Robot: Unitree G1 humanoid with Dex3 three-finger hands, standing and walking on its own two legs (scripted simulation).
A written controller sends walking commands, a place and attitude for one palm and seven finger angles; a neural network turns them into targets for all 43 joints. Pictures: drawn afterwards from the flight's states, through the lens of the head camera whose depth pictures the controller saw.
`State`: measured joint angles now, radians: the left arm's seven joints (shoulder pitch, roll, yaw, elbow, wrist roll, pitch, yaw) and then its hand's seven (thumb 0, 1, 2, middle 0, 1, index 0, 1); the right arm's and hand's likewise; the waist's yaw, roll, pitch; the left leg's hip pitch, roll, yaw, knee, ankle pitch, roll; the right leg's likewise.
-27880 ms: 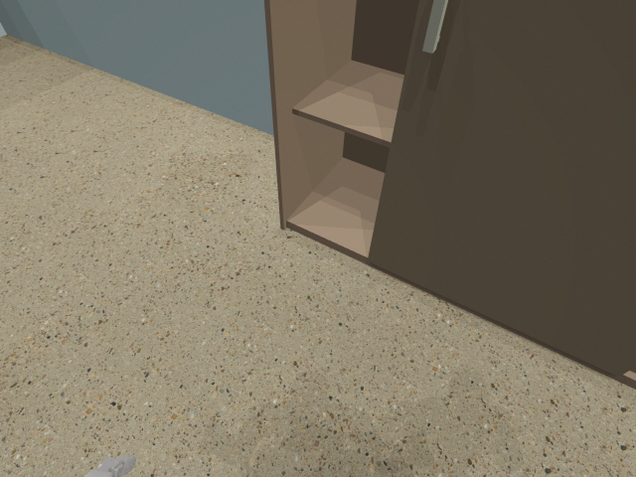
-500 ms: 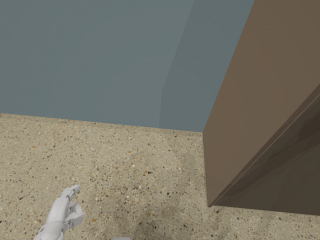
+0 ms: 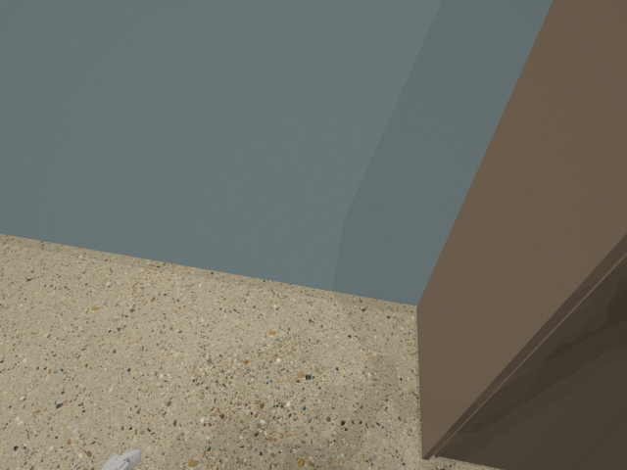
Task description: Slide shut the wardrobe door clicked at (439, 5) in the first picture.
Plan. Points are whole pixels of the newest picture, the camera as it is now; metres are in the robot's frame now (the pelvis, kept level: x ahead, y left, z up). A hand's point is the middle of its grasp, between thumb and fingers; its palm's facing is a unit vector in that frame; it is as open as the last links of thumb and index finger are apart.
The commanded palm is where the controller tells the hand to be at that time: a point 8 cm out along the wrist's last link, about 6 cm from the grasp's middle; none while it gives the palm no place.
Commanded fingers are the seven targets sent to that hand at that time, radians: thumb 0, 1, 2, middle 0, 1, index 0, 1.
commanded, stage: stop walking and hold the door there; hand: right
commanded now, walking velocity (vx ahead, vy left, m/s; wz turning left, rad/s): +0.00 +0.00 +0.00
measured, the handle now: out of the picture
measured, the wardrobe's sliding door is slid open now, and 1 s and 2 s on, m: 0.00 0.00 0.00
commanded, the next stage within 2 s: loosen the grip on the handle in 1.74 s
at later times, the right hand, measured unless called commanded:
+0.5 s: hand out of the picture +0.32 -0.40 +0.21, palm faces +0.57 +0.78 -0.26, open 7.3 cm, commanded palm +0.27 -0.42 +0.19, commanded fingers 0.00 -0.90 -0.90 0.45 1.40 0.45 1.40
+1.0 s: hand out of the picture +0.31 -0.40 +0.21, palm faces +0.30 +0.95 -0.11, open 7.0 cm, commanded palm +0.28 -0.41 +0.19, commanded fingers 0.00 -0.90 -0.90 0.45 1.40 0.45 1.40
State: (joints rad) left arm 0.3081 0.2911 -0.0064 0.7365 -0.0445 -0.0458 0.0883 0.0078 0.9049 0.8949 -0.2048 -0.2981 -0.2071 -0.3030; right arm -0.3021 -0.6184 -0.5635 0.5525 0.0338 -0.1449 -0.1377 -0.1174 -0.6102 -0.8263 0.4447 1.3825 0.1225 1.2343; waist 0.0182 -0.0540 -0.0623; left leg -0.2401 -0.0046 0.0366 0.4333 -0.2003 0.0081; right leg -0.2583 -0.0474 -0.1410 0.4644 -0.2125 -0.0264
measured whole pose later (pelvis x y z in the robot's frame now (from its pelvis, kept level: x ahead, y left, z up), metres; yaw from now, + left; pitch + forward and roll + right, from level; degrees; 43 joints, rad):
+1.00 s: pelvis -0.09 -0.20 -0.02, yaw -3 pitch -2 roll -1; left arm 0.18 0.22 0.00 0.71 -0.03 -0.04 0.07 0.01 0.91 0.90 -0.20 -0.30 -0.20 -0.30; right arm -0.60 -0.31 -0.17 0.22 0.05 -0.09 -0.14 -0.14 -0.64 -0.77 0.40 1.44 0.18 1.25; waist 0.00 0.02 0.13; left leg -0.40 0.09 0.03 0.90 -0.49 -0.02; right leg -0.30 -0.08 -0.03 0.62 -0.29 0.05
